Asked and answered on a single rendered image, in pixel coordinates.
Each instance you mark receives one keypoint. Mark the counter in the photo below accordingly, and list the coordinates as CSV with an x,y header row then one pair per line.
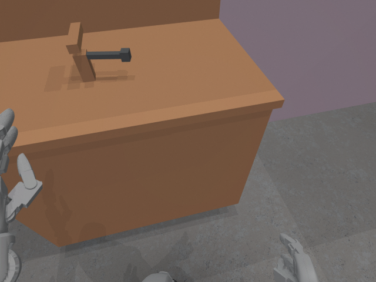
x,y
123,145

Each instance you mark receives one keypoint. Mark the left robot hand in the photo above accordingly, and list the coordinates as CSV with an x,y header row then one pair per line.
x,y
23,193

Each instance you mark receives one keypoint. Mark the left robot shin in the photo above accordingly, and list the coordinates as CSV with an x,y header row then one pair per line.
x,y
162,272

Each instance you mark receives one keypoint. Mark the right robot hand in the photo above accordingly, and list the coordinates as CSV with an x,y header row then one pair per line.
x,y
299,269

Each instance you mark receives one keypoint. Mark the robot left forearm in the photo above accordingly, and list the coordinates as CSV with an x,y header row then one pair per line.
x,y
10,261

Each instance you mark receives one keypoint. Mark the tap lever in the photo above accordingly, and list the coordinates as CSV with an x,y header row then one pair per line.
x,y
124,54

